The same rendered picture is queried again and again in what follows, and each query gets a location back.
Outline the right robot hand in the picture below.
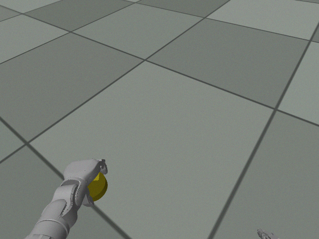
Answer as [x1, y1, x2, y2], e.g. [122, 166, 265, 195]
[257, 229, 280, 239]

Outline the left robot hand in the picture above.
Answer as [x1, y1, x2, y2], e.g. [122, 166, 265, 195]
[63, 159, 108, 207]

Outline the tin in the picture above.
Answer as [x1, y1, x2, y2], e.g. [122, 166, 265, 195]
[87, 172, 108, 201]

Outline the left robot arm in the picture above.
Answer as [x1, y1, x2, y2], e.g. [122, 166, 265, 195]
[24, 177, 88, 239]

